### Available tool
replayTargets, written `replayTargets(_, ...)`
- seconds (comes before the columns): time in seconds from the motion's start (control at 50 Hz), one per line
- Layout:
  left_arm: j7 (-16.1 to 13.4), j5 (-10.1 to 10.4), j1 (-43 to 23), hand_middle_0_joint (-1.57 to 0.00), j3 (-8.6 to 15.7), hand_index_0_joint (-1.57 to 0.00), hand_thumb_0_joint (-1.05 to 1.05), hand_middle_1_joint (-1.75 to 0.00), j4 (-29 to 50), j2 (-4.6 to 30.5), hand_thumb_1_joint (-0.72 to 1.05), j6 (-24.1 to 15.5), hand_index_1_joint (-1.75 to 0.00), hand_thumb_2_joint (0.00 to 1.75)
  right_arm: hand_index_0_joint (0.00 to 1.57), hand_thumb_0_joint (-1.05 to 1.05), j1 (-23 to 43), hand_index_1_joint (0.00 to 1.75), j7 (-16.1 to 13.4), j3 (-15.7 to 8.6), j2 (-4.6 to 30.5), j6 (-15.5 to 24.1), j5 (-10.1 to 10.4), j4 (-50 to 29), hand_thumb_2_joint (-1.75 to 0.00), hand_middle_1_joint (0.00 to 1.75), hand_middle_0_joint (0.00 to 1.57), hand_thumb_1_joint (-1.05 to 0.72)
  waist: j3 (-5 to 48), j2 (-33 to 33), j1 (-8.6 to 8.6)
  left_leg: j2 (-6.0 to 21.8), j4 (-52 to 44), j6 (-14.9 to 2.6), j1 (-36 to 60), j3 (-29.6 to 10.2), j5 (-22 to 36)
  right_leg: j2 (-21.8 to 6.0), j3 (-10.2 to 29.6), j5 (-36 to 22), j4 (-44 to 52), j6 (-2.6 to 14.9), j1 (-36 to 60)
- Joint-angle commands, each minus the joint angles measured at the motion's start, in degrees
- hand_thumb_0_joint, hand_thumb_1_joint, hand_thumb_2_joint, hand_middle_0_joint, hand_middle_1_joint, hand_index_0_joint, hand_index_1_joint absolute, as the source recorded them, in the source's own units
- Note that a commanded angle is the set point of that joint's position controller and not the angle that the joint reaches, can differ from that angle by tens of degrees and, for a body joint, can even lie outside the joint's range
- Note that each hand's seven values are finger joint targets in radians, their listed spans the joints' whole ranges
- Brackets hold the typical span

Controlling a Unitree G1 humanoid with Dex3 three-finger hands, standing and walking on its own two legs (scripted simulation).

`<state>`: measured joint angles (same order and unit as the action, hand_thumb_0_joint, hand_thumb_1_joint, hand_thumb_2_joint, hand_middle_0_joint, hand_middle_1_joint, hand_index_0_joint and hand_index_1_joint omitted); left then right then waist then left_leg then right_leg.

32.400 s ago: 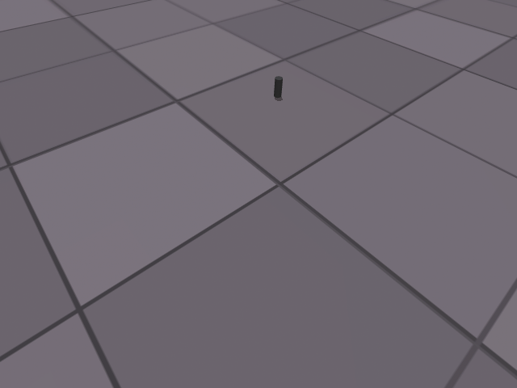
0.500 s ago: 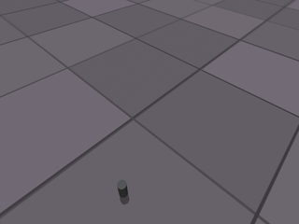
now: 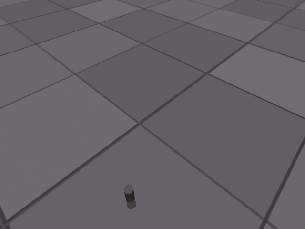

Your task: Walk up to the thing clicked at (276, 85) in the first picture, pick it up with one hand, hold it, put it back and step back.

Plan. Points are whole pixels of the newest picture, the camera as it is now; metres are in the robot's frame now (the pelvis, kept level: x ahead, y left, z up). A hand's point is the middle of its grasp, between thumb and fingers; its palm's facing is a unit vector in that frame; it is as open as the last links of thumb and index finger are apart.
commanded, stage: stand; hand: left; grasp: from the side
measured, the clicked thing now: (129, 193) +0.49 +0.16 -0.71
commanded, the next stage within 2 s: step back in 1.14 s
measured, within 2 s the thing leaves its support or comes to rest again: neither
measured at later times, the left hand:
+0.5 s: hand out of the picture +0.09 +0.23 -0.15, palm faces -0.02 -0.94 -0.34, open 7.3 cm
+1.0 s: hand out of the picture +0.11 +0.22 -0.15, palm faces -0.02 -0.94 -0.34, open 7.3 cm
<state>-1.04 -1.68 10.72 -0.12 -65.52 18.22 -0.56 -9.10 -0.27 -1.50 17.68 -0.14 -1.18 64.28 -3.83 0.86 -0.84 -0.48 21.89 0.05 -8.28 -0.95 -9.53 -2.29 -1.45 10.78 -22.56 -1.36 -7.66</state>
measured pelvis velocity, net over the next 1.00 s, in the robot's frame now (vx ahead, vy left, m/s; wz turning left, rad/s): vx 0.03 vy -0.02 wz -0.02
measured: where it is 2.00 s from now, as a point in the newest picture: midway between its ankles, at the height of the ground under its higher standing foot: outside the picture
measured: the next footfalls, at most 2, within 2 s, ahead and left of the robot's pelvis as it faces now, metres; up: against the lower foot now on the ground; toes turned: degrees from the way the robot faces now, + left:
right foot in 1.88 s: -0.09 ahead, -0.09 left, +0.00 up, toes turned -1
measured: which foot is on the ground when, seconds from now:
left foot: down 0.00-1.00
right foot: down 0.00-1.00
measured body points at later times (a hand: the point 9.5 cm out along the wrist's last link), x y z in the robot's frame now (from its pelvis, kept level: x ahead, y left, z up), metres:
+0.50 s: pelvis +0.02 -0.01 +0.00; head +0.02 -0.02 +0.45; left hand +0.09 +0.28 -0.13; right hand +0.08 -0.30 -0.14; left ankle +0.03 +0.12 -0.74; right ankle +0.02 -0.13 -0.74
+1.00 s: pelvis +0.03 -0.02 +0.00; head +0.04 -0.03 +0.45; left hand +0.11 +0.27 -0.13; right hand +0.10 -0.32 -0.14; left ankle +0.03 +0.12 -0.74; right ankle +0.02 -0.13 -0.74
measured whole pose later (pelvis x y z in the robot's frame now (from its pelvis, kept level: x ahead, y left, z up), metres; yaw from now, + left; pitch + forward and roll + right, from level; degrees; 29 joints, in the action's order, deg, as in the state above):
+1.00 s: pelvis +0.03 -0.02 +0.00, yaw -1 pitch -3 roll +0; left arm -0.5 -0.9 5.5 0.5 -66.2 18.4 -0.8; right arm -6.0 -0.6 -0.6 19.3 0.4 -0.7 65.8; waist -3.1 0.8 -0.1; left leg 1.7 16.8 2.0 -4.8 -0.8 -9.4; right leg -0.1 -1.3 10.8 -18.3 0.4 -4.9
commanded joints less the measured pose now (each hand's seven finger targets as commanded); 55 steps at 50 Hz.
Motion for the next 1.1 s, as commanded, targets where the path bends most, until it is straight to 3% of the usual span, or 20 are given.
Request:
replayTargets(0.0, -0.6, 0.4, -2.5, -0.20, 2.3, -0.20, 0.00, -0.30, 3.1, 11.9, 0.90, -1.3, -0.30, 0.90, 0.20, 0.00, 2.1, 0.30, -0.4, -1.8, 10.8, 1.0, -0.1, -2.7, -0.90, 0.30, 0.20, -0.90, 0.9, -0.6, 0.25, 5.6, -5.5, -1.40, -0.7, -5.9, -3.0, -5.0, 6.0, 5.7, 7.0, 2.07, -1.9)
replayTargets(0.34, -0.3, 0.8, -5.3, -0.20, 2.7, -0.20, 0.00, -0.30, 1.9, 12.1, 0.90, -1.1, -0.30, 0.90, 0.20, 0.00, 3.3, 0.30, -0.7, -1.1, 11.8, 1.4, 0.1, -1.4, -0.90, 0.30, 0.20, -0.90, 2.5, -0.8, 0.43, 6.6, -7.0, -0.87, 1.1, -5.1, 2.6, -5.0, 5.5, -1.6, 6.7, 2.13, 0.6)
replayTargets(0.4, -0.3, 0.8, -5.8, -0.20, 2.7, -0.20, 0.00, -0.30, 2.0, 12.0, 0.90, -1.3, -0.30, 0.90, 0.20, 0.00, 4.1, 0.30, -0.8, -1.1, 12.2, 1.7, 0.1, -1.4, -0.90, 0.30, 0.20, -0.90, 4.3, -0.2, 0.32, 7.0, -6.3, -1.01, 2.8, -4.9, 6.4, -5.4, 5.7, -6.3, 6.5, 2.01, 1.8)
replayTargets(0.48, -0.2, 0.8, -6.2, -0.20, 2.7, -0.20, 0.00, -0.30, 2.0, 11.8, 0.90, -1.2, -0.30, 0.90, 0.20, 0.00, 4.1, 0.30, -0.9, -1.1, 12.4, 1.5, 0.2, -1.2, -0.90, 0.30, 0.20, -0.90, 3.2, -0.9, 0.48, 7.1, -6.9, -0.55, 2.4, -4.6, 5.6, -5.1, 5.5, -4.6, 7.1, 1.93, 1.3)
replayTargets(0.64, -0.2, 0.9, -6.6, -0.20, 2.8, -0.20, 0.00, -0.30, 2.1, 12.2, 0.90, -1.3, -0.30, 0.90, 0.20, 0.00, 4.6, 0.30, -0.7, -1.2, 12.3, 1.4, 0.2, -1.0, -0.90, 0.30, 0.20, -0.90, 4.1, -1.5, 0.62, 7.3, -7.1, -0.39, 3.1, -4.1, 6.5, -5.2, 5.5, -6.9, 7.5, 1.96, 2.4)
replayTargets(0.72, -0.2, 0.9, -7.0, -0.20, 3.0, -0.20, 0.00, -0.30, 2.4, 12.5, 0.90, -1.5, -0.30, 0.90, 0.20, 0.00, 4.7, 0.30, -0.7, -1.1, 12.2, 1.5, 0.2, -1.3, -0.90, 0.30, 0.20, -0.90, 4.9, -1.0, 0.76, 7.3, -6.7, -0.34, 3.3, -3.9, 7.6, -5.4, 5.5, -9.5, 7.5, 1.90, 3.1)
replayTargets(0.78, -0.3, 1.0, -7.1, -0.20, 3.0, -0.20, 0.00, -0.30, 2.8, 12.5, 0.90, -1.6, -0.30, 0.90, 0.20, 0.00, 4.8, 0.30, -0.8, -1.1, 12.6, 1.6, 0.3, -1.5, -0.90, 0.30, 0.20, -0.90, 6.9, -0.5, 0.71, 7.7, -5.8, -0.63, 4.7, -3.5, 11.7, -5.7, 5.5, -14.9, 6.5, 2.00, 4.5)
replayTargets(0.82, -0.3, 1.0, -7.2, -0.20, 3.2, -0.20, 0.00, -0.30, 2.7, 12.7, 0.90, -1.5, -0.30, 0.90, 0.20, 0.00, 4.9, 0.30, -0.8, -1.0, 12.4, 1.6, 0.2, -1.6, -0.90, 0.30, 0.20, -0.90, 6.3, -1.4, 0.76, 7.7, -6.0, -0.52, 4.7, -3.5, 11.2, -5.5, 5.2, -14.2, 6.5, 1.93, 4.0)
replayTargets(0.88, -0.1, 1.0, -6.9, -0.20, 2.9, -0.20, 0.00, -0.30, 2.5, 12.2, 0.90, -1.3, -0.30, 0.90, 0.20, 0.00, 4.9, 0.30, -0.8, -1.0, 13.0, 1.4, 0.3, -1.3, -0.90, 0.30, 0.20, -0.90, 3.9, -0.3, 0.68, 7.7, -7.0, -0.33, 3.6, -3.8, 7.5, -5.2, 5.4, -8.6, 7.7, 1.86, 2.4)
replayTargets(1.08, 0.0, 1.0, -6.9, -0.20, 3.1, -0.20, 0.00, -0.30, 3.0, 13.1, 0.90, -1.5, -0.30, 0.90, 0.20, 0.00, 4.8, 0.30, -0.7, -0.9, 12.8, 1.6, 0.4, -1.7, -0.90, 0.30, 0.20, -0.90, 5.5, -1.2, 0.98, 7.9, -6.7, -0.33, 4.7, -3.6, 9.3, -5.4, 5.6, -11.3, 7.2, 2.30, 3.3)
